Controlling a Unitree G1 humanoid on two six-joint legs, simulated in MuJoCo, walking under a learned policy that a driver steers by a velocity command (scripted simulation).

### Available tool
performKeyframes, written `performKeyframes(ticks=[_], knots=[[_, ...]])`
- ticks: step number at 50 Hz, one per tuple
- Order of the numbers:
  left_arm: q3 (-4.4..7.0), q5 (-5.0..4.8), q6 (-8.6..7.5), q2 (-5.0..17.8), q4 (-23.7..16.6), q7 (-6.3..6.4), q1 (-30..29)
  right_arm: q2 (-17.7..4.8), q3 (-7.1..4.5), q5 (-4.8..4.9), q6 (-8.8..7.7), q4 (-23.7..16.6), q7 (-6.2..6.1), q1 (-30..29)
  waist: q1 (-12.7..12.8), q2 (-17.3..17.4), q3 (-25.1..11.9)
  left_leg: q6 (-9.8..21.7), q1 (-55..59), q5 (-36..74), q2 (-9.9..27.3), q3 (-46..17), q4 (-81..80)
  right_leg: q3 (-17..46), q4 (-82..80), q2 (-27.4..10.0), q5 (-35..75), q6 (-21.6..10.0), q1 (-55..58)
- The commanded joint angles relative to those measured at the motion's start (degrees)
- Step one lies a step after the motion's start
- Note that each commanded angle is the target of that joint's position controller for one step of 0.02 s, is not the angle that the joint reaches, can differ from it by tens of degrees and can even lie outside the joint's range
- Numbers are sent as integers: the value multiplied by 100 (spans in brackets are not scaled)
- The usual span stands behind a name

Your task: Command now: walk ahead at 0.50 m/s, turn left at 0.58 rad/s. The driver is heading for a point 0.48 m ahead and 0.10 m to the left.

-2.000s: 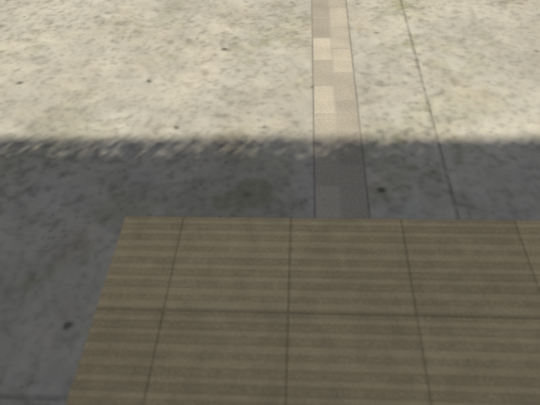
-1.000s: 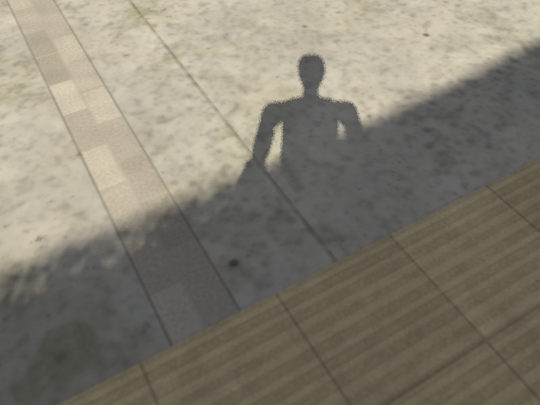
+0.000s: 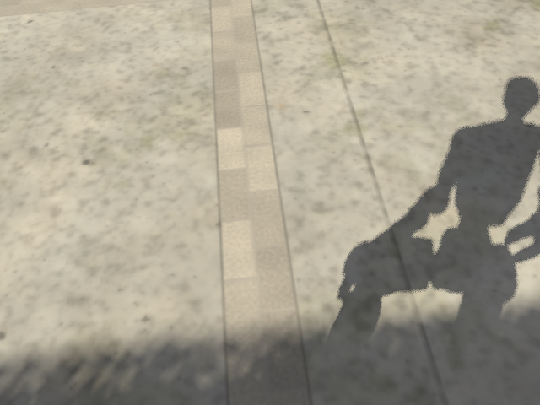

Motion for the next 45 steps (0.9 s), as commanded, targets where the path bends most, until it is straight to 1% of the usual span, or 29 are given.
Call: performKeyframes(ticks=[1,3,6,8,10,11,12,13,14,15,16,17,18,20,22,24,26,28,32,34,36,37,38,39,40,41,42,43,45], knots=[[133,2,-85,625,-298,-10,-111,-21,69,20,-57,-485,69,-406,-93,-826,195,-20,-291,618,120,117,-660,544,-647,-1438,1804,-566,116],[157,0,-69,702,-223,1,36,38,123,16,-78,-632,116,-814,26,-836,297,56,-101,795,126,325,-1274,321,-625,-1484,1853,-527,185],[196,11,3,830,-85,41,282,19,151,-1,-94,-823,149,-1220,140,-828,415,252,84,439,56,637,-1901,92,-459,-1625,2195,-456,578],[211,25,84,928,-5,75,362,-18,138,-29,-94,-883,124,-1240,103,-860,364,443,425,-72,-156,871,-2213,-134,-24,-1665,3253,-377,836],[246,30,171,1130,58,112,398,-127,71,-69,-106,-792,54,-766,-145,-986,-15,687,1211,-665,-583,1074,-2420,-373,1077,-1684,5068,-310,1004],[250,9,221,1191,51,122,373,-233,-2,-99,-154,-594,2,-75,-459,-900,-436,838,2065,-632,-820,1068,-2751,-495,2105,-1629,5203,-255,820],[227,5,238,1146,-49,122,299,-486,-127,-158,-197,-281,-82,918,-906,-581,-1015,1054,3558,-572,-645,585,-3034,-576,3535,-1500,4136,-93,-114],[71,-37,215,505,-449,32,452,-1151,-292,-143,-205,-293,-173,1198,-755,641,-1661,1635,5434,-1303,1126,-1999,-3226,-547,5491,-896,22,201,-2398],[137,33,168,760,-760,-18,-40,-1394,-359,73,-149,-462,-221,1296,-906,647,-2034,2155,5810,-685,1912,-4392,-4152,481,6582,-50,-1963,362,-3627],[166,45,146,859,-905,-45,-684,-1233,-329,136,-109,-304,-271,1217,-932,1,-1178,1976,5378,-61,1630,-3315,-4184,976,6573,-422,-1343,301,-4171],[103,-20,82,737,-895,-59,-657,-948,-246,156,-124,-240,-309,971,-657,-140,-540,1784,4500,706,1432,-2559,-4210,933,6085,-626,-847,276,-3962],[99,4,89,695,-793,-56,-525,-725,-177,147,-161,-239,-317,714,-364,-327,-229,1518,3822,1319,1063,-2014,-4285,949,5561,-784,-704,281,-3543],[96,99,181,683,-754,-57,-353,-599,-127,183,-200,-264,-322,510,-129,-266,-130,1411,3321,1695,784,-1655,-4359,970,5307,-837,-712,337,-3146],[98,202,371,646,-685,-94,-192,-506,-79,207,-314,-265,-286,466,10,-169,-268,1412,2975,2115,546,-1395,-4456,906,5091,-798,-664,441,-2801],[78,180,442,540,-681,-133,-321,-570,-89,200,-383,-143,-274,655,-1,-167,-229,1385,2860,2013,447,-1221,-4646,827,4740,-777,-303,499,-2913],[62,159,448,491,-796,-152,-804,-556,-75,201,-412,-7,-276,955,-165,-110,-21,1286,2929,1894,412,-1183,-4821,791,4243,-805,199,521,-3227],[53,142,432,474,-866,-148,-1188,-498,-41,211,-427,116,-293,1185,-285,-92,124,1101,3134,3031,383,-1014,-4669,759,3701,-741,586,508,-3351],[13,112,406,403,-892,-148,-1396,-507,-24,216,-431,218,-328,1353,-374,-29,35,895,3373,4095,336,-784,-4382,694,3233,-595,853,444,-3210],[-41,47,338,372,-932,-137,-1771,-461,34,165,-375,364,-407,1559,-565,82,-20,707,3692,4443,341,-735,-4030,595,2380,-265,1135,255,-2776],[-28,57,286,442,-860,-112,-1608,-480,48,131,-356,399,-447,1487,-474,139,-31,643,3755,4563,424,-861,-3733,648,1998,-119,934,103,-2317],[34,78,206,603,-576,-38,-856,-585,28,154,-378,395,-487,1245,-108,116,-196,511,3806,4908,392,-965,-3033,695,1359,49,925,-101,-1445],[40,96,106,629,-411,8,-357,-592,35,213,-406,389,-473,1127,182,-101,-400,406,3639,4397,155,-830,-2302,789,729,-122,1974,-205,-647],[76,145,33,952,-338,78,217,-368,111,258,-465,201,-465,1215,283,-672,-1086,270,2892,2250,-183,-662,-1093,1765,1156,-1277,4618,-464,679],[141,56,101,1210,-354,49,146,74,155,453,-389,397,-477,2386,-210,-1895,-1949,56,1889,-2553,-1108,-352,509,3304,1495,-2751,7346,-1635,1788],[73,-157,175,860,-411,-19,54,-385,92,226,-265,604,-522,2239,-129,-1039,-1930,73,1767,-2591,-1024,-631,809,3479,1134,-2529,6453,-1684,1219],[-11,-169,194,571,-451,-21,-411,-369,79,142,-196,615,-502,1830,-236,-715,-1213,13,1661,-2265,-853,-698,855,2969,812,-2225,5146,-1507,534],[-103,-124,233,306,-504,-2,-835,-289,109,84,-141,598,-478,1555,-338,-563,-767,-32,1675,-2041,-671,-627,519,2593,497,-1920,4088,-1245,-30],[-160,-103,254,208,-488,38,-1017,-222,127,71,-58,591,-442,1371,-399,-713,-453,-98,1831,-1871,-533,-567,147,2234,231,-1668,3573,-1056,-498],[-152,-32,294,313,-371,66,-1104,-73,176,64,99,747,-401,1547,-530,-1003,-413,-194,2446,-1616,-533,-252,-385,1718,30,-1281,2896,-845,-1095]])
